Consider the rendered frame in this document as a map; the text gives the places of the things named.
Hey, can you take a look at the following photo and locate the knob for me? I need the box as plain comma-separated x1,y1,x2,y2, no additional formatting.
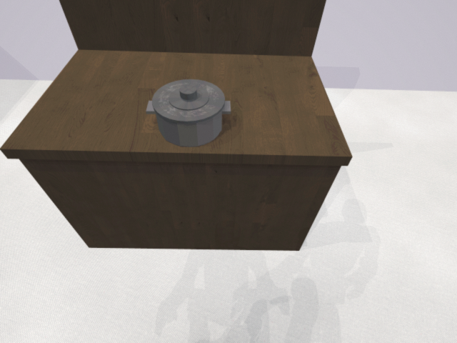
179,84,197,100

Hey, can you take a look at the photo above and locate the pot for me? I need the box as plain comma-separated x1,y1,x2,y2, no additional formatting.
146,101,231,147

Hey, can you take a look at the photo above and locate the table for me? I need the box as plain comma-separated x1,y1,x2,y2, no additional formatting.
0,0,352,251

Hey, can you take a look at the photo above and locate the lid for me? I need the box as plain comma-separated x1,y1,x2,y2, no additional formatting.
152,79,225,124

